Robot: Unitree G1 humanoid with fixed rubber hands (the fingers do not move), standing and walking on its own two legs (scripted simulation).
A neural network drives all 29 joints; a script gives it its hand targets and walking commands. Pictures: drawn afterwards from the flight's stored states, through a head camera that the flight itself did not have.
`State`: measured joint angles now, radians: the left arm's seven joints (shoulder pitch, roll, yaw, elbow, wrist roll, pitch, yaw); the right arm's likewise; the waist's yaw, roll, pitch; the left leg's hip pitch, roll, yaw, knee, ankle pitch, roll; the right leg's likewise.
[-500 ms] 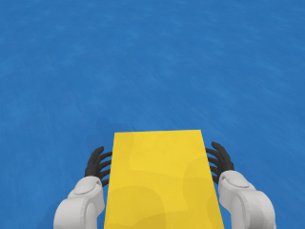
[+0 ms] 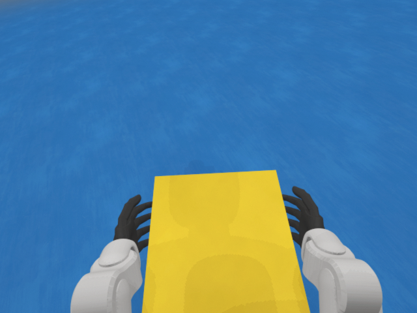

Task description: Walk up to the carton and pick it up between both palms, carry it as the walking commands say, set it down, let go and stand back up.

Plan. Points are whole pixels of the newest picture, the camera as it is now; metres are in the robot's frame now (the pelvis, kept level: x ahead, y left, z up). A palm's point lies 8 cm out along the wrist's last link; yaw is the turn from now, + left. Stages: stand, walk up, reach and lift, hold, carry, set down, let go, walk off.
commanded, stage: carry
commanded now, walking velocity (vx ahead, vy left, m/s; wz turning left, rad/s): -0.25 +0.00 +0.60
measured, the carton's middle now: (219, 259) +0.23 -0.01 +0.02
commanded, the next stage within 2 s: none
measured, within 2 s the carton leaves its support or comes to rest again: neither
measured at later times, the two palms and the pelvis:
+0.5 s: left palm out of the picture +0.00 +0.25 +0.08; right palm out of the picture +0.10 -0.03 +0.08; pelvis -0.17 +0.03 -0.01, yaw +19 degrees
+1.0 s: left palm out of the picture -0.25 +0.24 +0.06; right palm out of the picture -0.07 +0.01 +0.07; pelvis -0.34 -0.03 -0.02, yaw +38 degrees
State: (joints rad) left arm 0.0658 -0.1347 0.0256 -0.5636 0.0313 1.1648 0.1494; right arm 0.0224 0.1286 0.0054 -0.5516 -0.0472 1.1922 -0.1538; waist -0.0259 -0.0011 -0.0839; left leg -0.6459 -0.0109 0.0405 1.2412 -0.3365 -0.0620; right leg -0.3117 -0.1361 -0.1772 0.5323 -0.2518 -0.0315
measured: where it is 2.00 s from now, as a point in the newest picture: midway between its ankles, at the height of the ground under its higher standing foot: outside the picture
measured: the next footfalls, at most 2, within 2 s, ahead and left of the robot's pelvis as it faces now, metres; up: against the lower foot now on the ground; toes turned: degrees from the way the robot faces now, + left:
left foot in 0.20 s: -0.08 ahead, +0.16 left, +0.00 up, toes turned +16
right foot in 0.58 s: -0.17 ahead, -0.08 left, +0.00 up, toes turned +15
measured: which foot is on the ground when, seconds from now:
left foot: up 0.00-0.18, down 0.20-0.60, up 0.62-0.94, down 0.96-1.00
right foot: down 0.00-0.20, up 0.22-0.56, down 0.58-0.96, up 0.98-1.00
